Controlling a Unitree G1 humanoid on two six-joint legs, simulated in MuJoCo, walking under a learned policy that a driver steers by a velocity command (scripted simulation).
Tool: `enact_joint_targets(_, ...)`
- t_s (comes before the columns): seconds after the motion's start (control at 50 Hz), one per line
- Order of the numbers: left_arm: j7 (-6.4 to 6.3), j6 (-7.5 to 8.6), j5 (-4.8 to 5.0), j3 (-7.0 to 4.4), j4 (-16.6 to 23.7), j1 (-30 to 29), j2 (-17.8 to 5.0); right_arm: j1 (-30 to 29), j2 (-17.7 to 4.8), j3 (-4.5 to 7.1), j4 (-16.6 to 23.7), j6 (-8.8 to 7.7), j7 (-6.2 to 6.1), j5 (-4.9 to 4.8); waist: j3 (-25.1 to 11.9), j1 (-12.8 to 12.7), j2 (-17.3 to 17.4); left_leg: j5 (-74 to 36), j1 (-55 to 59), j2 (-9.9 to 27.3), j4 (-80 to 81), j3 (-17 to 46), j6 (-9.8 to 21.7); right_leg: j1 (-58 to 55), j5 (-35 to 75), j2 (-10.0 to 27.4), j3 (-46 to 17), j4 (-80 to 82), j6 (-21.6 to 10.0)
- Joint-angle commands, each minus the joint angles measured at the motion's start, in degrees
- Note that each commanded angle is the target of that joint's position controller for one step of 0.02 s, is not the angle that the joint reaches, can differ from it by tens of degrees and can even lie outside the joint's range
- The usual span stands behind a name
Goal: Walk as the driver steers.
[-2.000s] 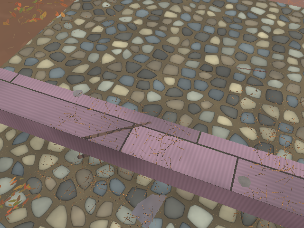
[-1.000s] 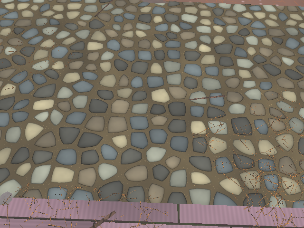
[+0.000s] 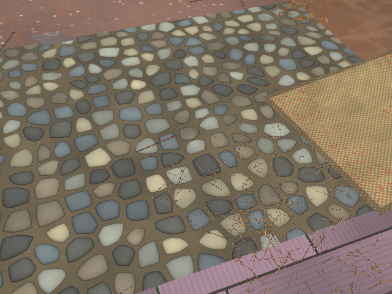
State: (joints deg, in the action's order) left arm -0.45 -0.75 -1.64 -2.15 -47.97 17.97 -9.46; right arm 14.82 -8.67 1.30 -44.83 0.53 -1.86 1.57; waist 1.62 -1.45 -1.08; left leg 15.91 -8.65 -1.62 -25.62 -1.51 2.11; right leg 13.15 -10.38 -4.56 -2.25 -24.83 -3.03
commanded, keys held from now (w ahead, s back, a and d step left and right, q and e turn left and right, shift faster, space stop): no key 0.62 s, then w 0.38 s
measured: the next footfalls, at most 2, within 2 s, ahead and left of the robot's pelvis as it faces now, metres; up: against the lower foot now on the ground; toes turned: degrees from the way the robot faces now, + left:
right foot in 1.00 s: +0.16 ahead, -0.11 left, +0.00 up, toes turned -3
left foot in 1.44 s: +0.46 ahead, +0.04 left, +0.14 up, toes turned +7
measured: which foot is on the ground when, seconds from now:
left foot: down 0.00-1.00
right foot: down 0.00-0.72, up 0.74-0.98, down 1.00-1.00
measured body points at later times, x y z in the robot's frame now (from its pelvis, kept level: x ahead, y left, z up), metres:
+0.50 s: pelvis +0.01 +0.01 +0.00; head +0.01 +0.01 +0.45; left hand -0.02 +0.21 -0.16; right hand -0.01 -0.20 -0.15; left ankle -0.02 +0.10 -0.74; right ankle +0.03 -0.09 -0.74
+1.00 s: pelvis +0.09 -0.02 -0.01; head +0.09 -0.04 +0.44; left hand +0.14 +0.21 -0.15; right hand -0.02 -0.24 -0.17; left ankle -0.02 +0.09 -0.74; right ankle +0.12 -0.11 -0.74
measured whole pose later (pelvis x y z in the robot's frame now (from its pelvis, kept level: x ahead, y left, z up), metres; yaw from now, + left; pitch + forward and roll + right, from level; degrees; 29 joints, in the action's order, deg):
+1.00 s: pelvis +0.09 -0.02 -0.01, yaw +1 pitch +0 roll +0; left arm -0.4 3.8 -1.0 -2.6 -56.6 15.1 -8.5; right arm 29.9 -9.2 3.0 -64.4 -2.3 -2.1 1.3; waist -0.4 0.8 2.5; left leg 24.6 -4.5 -0.3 -30.0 -0.2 3.0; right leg 18.1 -16.8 -0.2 4.8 -32.8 -4.2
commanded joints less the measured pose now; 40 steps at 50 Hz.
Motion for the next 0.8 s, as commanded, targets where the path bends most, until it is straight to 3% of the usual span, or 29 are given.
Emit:
enact_joint_targets(0.02, -0.58, 0.99, 0.18, -0.94, -0.05, 1.70, -3.66, 3.78, -5.23, 1.44, 0.21, -0.63, -0.27, -0.04, 1.75, 1.34, 1.29, -1.62, -0.56, 7.38, 6.23, 7.01, 1.19, 1.56, 1.04, 6.97, -7.43, 6.07, 0.54)
enact_joint_targets(0.3, -1.61, 0.71, 0.51, -0.25, -10.93, 6.04, -2.10, 8.28, -2.94, 0.60, -10.22, -1.24, -0.66, -0.37, 3.16, 0.86, 1.28, -3.56, -2.02, 7.15, 8.13, 7.14, 1.57, -2.42, 3.00, 7.77, -6.63, 6.47, 0.52)
enact_joint_targets(0.62, -2.06, 0.74, 0.92, 1.33, -16.13, 6.35, 0.39, 11.51, -0.66, -0.81, -16.84, -1.17, -1.08, -0.50, 4.02, 1.17, 1.31, -8.01, -1.35, 6.92, 7.26, 6.88, 1.55, -2.07, 5.25, 8.15, -5.57, 5.56, 0.53)
enact_joint_targets(0.66, -2.12, 0.62, 0.82, 1.48, -16.25, 5.93, 0.60, 11.48, -0.74, -0.78, -17.12, -1.05, -1.14, -0.23, 3.95, 1.40, 1.78, 1.62, -1.89, 6.22, 8.86, 7.35, 2.01, -1.47, -1.61, 7.13, -5.04, 5.80, 0.13)
enact_joint_targets(0.7, -2.07, 0.56, 0.76, 1.11, -15.41, 4.92, -0.28, 11.93, -3.24, 0.29, -16.97, -0.71, -1.16, -0.17, 5.66, 1.97, 4.02, 15.05, -3.24, 6.27, 10.02, 9.53, 3.83, 2.51, -10.50, 4.51, -2.83, 1.66, -0.99)
enact_joint_targets(0.72, -1.89, 0.68, 0.59, 0.97, -14.63, 4.01, -0.28, 12.94, -4.29, 0.84, -16.92, -0.55, -1.12, -0.32, 6.60, 2.75, 6.06, 22.58, -3.41, 7.76, 11.45, 12.59, 5.61, 6.17, -15.31, 2.76, -0.78, -2.60, -1.53)
enact_joint_targets(0.76, -1.11, 1.24, -0.46, 1.02, -12.53, 1.16, 1.07, 16.74, -5.60, 1.74, -17.66, -0.51, -1.02, -0.49, 8.93, 4.89, 9.65, 34.21, -2.03, 15.91, 17.33, 23.41, 11.06, 14.83, -17.21, 1.64, 4.26, -15.81, -1.63)
enact_joint_targets(0.78, -0.73, 1.75, -0.93, 0.97, -11.43, -0.31, 1.26, 17.47, -5.76, 2.09, -17.89, -0.74, -0.97, -0.45, 10.80, 5.34, 9.23, 34.97, -2.98, 19.62, 19.56, 27.51, 13.78, 18.41, -16.07, 3.94, 5.21, -22.90, -1.37)
enact_joint_targets(0.8, -0.46, 2.23, -1.08, 0.69, -10.47, -1.55, 0.84, 17.74, -5.87, 2.34, -18.04, -1.12, -0.88, -0.10, 11.77, 5.13, 7.45, 32.87, -2.29, 20.90, 20.42, 28.84, 15.21, 22.60, -17.31, 5.41, 4.86, -28.66, -0.98)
